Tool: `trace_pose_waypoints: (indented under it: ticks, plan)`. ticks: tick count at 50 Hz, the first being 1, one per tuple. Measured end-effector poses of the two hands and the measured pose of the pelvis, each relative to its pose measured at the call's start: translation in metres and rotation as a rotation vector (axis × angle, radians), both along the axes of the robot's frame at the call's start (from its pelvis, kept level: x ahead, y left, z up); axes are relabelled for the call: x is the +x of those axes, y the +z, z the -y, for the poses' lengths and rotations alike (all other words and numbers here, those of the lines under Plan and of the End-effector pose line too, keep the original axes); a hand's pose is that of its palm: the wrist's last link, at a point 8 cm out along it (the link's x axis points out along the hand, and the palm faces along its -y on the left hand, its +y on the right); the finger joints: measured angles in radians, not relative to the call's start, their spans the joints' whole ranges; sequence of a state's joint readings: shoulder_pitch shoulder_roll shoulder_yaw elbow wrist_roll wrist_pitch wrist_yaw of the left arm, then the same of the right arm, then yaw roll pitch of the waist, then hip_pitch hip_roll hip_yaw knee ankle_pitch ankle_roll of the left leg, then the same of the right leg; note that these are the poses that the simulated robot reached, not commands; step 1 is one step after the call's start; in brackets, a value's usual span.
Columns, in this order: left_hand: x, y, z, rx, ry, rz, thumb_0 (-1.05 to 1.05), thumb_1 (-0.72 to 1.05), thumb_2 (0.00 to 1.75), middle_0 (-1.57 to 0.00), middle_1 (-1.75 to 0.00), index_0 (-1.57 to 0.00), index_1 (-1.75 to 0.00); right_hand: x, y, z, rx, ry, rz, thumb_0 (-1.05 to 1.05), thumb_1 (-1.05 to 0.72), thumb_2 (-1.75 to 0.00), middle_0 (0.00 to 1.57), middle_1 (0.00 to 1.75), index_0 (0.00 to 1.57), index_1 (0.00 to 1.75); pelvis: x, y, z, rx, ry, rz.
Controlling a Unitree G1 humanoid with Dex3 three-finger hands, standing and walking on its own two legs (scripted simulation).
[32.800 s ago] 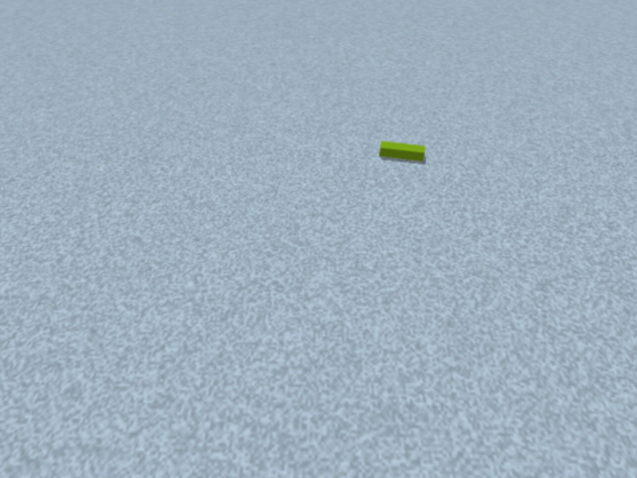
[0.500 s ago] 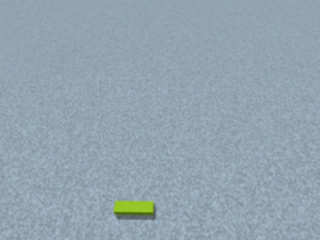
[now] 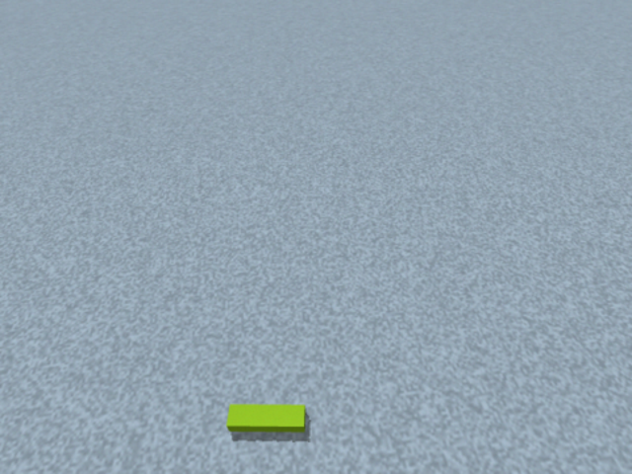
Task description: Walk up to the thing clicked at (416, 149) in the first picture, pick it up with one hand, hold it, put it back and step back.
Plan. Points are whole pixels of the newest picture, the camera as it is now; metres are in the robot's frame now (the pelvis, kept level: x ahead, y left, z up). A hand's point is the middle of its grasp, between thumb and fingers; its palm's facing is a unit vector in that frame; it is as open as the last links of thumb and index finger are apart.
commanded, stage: stand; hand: left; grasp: from above
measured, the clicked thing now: (267, 418) +0.43 +0.19 -0.75
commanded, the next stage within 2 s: step back in 1.52 s
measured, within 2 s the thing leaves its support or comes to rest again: neither
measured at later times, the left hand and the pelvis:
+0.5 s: hand out of the picture +0.07 +0.24 -0.16, palm faces +0.01 -0.94 -0.33, open 7.4 cm; pelvis +0.01 -0.01 +0.00, yaw +0 degrees
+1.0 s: hand out of the picture +0.08 +0.24 -0.16, palm faces +0.01 -0.94 -0.34, open 7.4 cm; pelvis +0.01 -0.01 +0.00, yaw +0 degrees
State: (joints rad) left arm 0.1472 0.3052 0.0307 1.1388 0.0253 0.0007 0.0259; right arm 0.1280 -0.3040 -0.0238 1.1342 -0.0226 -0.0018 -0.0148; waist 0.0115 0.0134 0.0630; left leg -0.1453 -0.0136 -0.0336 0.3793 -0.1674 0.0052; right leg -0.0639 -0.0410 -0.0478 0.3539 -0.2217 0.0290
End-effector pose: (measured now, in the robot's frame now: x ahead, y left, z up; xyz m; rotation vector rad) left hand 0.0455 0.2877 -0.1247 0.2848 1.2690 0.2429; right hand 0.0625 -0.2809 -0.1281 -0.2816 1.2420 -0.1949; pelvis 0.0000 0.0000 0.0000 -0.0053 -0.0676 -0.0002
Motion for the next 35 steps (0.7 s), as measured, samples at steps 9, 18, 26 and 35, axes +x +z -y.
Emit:
trace_pose_waypoints:
  ticks: [9,18,26,35]
  plan:
    - [0.009,0.001,0.003,-0.005,-0.007,0.007,0.0,0.9,0.9,-0.2,-0.3,-0.2,-0.3,0.003,0.002,0.005,-0.007,0.0,-0.002,0.0,-0.9,-0.9,0.2,0.3,0.2,0.3,0.003,0.001,0.002,0.0,-0.003,-0.001]
    - [0.014,0.001,0.005,-0.012,-0.01,0.005,0.0,0.9,0.9,-0.2,-0.3,-0.2,-0.3,0.005,0.003,0.008,-0.008,0.002,-0.006,0.0,-0.9,-0.9,0.2,0.3,0.2,0.3,0.005,0.002,0.004,0.0,-0.003,-0.006]
    - [0.015,0.002,0.005,-0.01,-0.009,-0.003,0.0,0.9,0.9,-0.2,-0.3,-0.2,-0.3,0.009,0.003,0.01,-0.011,0.006,-0.007,0.0,-0.9,-0.9,0.2,0.3,0.2,0.3,0.008,0.002,0.005,0.002,-0.004,-0.011]
    - [0.02,0.004,0.005,-0.005,-0.012,0.005,0.0,0.9,0.9,-0.2,-0.3,-0.2,-0.3,0.016,0.004,0.013,-0.011,0.012,0.003,0.0,-0.9,-0.9,0.2,0.3,0.2,0.3,0.009,0.002,0.007,0.002,-0.002,-0.015]
